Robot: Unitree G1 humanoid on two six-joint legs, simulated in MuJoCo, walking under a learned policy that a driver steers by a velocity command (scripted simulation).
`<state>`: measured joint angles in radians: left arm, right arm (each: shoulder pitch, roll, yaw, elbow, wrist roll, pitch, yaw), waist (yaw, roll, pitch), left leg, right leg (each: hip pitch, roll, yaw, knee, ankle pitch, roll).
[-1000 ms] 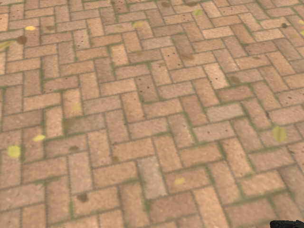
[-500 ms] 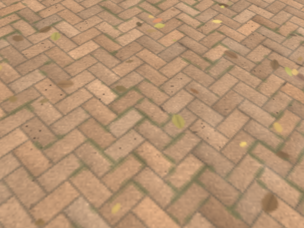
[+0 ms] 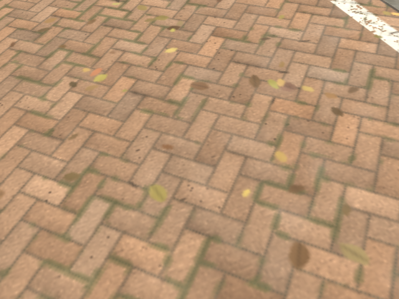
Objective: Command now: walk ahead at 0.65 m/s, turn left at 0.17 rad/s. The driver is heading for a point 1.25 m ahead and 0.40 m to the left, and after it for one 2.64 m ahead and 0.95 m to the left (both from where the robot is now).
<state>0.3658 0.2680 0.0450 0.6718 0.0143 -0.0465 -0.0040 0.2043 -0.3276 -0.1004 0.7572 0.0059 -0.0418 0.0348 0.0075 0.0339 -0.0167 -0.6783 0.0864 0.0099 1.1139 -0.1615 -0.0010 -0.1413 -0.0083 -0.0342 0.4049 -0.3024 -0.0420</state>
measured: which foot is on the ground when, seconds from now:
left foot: up 0.00-0.32, down 0.34-0.78, up 0.80-1.00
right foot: down 0.00-0.36, up 0.38-0.74, down 0.76-1.00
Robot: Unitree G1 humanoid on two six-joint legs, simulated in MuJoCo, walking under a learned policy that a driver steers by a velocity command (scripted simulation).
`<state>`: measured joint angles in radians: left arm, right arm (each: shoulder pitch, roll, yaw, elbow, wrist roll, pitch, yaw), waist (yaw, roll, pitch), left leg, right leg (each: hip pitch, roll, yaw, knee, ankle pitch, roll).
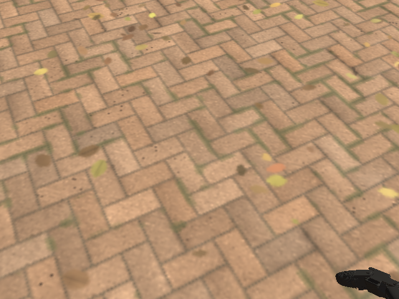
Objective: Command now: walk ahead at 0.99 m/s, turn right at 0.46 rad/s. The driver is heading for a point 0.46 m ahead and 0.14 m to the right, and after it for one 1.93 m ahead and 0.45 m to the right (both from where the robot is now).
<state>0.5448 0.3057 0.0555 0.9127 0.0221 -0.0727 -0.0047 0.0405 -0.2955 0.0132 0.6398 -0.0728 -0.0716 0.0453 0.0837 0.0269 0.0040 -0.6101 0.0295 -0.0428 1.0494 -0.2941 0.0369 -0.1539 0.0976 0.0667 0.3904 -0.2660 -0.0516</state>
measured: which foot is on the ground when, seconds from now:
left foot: up 0.00-0.14, down 0.16-0.56, up 0.58-1.00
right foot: down 0.00-0.16, up 0.18-0.54, down 0.56-1.00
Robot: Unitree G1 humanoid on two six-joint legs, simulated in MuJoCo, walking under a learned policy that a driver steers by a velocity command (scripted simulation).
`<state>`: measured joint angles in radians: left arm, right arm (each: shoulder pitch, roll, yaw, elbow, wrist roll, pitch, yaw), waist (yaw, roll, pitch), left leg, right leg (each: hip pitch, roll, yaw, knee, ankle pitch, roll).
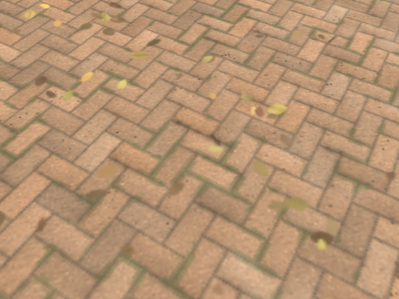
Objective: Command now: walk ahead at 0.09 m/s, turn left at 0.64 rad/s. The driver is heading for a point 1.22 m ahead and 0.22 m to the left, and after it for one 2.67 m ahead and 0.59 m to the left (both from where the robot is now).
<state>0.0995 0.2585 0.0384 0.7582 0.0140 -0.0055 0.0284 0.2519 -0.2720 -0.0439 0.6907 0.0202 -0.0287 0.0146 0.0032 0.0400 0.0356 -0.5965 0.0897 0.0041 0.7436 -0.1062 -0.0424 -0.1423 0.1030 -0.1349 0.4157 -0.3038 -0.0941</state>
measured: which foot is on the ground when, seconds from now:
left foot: up 0.00-0.04, down 0.06-0.64, up 0.66-0.88, down 0.90-1.00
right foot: down 0.00-0.08, up 0.10-0.54, down 0.56-0.92, up 0.94-1.00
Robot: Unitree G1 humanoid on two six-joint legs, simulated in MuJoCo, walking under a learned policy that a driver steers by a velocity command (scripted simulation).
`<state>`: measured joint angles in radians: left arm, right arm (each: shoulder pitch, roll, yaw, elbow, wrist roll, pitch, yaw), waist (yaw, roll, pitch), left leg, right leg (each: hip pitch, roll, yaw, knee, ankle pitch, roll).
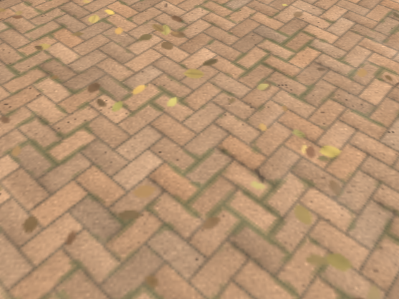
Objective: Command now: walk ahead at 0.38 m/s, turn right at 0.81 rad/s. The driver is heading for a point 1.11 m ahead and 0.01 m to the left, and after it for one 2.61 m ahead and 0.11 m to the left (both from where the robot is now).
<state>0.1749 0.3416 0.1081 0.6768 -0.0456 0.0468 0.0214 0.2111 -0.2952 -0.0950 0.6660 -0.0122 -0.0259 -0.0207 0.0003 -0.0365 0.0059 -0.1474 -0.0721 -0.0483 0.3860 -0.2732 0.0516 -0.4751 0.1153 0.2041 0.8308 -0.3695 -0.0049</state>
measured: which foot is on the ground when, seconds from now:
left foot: down 0.00-0.40, up 0.42-0.86, down 0.88-1.00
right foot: up 0.00-0.38, down 0.40-0.84, up 0.86-1.00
